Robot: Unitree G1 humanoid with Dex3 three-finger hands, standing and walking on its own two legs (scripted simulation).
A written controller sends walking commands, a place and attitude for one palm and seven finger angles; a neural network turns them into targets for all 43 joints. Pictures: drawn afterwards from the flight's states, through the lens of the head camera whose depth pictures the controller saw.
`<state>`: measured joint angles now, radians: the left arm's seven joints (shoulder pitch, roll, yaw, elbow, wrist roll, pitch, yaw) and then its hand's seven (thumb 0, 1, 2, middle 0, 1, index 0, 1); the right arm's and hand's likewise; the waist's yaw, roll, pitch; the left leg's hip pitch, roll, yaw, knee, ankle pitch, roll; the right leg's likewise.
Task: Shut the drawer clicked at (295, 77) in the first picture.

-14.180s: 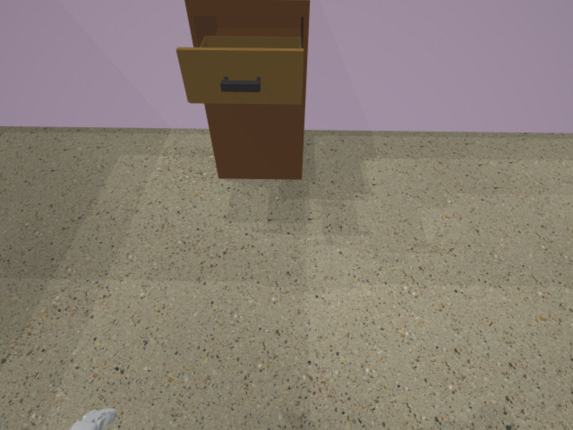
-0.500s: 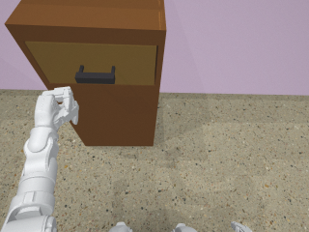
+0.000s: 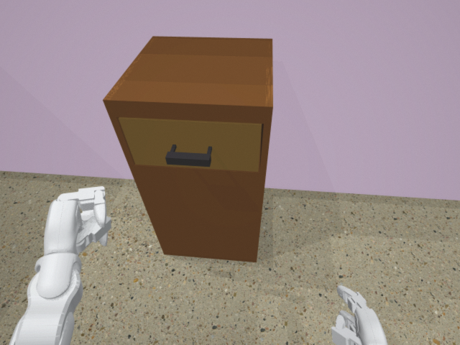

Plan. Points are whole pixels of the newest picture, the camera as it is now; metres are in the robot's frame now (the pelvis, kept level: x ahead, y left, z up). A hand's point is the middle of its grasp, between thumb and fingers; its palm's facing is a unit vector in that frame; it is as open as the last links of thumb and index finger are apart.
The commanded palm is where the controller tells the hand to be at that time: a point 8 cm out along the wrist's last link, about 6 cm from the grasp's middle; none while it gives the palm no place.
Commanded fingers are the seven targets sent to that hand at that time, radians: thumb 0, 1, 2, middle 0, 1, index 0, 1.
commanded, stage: draw the hand back to the body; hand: left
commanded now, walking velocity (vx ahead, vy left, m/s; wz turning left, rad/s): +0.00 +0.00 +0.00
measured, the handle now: (190, 153) +0.62 +0.17 -0.06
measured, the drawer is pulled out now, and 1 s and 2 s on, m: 0.00 0.00 0.00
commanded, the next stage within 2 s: step back with the hand held close in 0.52 s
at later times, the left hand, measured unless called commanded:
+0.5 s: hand (50, 263) +0.17 +0.23 +0.17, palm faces +0.43 -0.81 -0.40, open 3.2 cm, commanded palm +0.13 +0.27 +0.18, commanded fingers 0.00 0.90 0.90 -1.40 -1.60 -1.40 -1.60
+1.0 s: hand (55, 266) +0.18 +0.24 +0.15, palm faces +0.26 -0.83 -0.50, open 3.2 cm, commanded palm +0.12 +0.28 +0.18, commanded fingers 0.00 0.90 0.90 -1.40 -1.60 -1.40 -1.60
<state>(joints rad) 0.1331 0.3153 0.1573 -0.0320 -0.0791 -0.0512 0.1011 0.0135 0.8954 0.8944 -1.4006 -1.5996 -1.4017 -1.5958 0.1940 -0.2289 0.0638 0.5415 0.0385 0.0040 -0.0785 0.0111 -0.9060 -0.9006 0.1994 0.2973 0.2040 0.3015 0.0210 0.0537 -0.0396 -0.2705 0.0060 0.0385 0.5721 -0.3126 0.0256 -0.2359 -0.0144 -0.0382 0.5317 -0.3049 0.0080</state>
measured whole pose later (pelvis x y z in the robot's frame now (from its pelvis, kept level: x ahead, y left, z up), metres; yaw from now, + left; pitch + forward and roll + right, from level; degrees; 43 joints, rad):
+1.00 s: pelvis -0.02 +0.00 +0.01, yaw -1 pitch +1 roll -1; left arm 0.64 0.39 0.35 -0.51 -0.06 -0.17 0.10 0.01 0.89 0.89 -1.40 -1.60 -1.40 -1.59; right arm 0.17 -0.24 -0.02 0.55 0.01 0.03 -0.07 0.01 -0.91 -0.90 0.20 0.30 0.20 0.30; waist -0.01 0.03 0.04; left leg -0.25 0.01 0.05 0.43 -0.20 0.03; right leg -0.21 -0.01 -0.02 0.38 -0.19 0.02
